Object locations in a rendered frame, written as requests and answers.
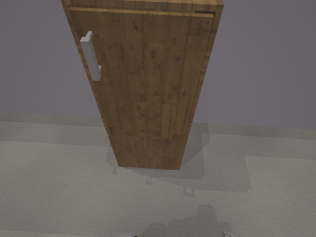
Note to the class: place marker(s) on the cupboard door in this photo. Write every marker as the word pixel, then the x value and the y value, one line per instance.
pixel 151 63

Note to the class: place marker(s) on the handle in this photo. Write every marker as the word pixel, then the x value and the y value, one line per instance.
pixel 90 56

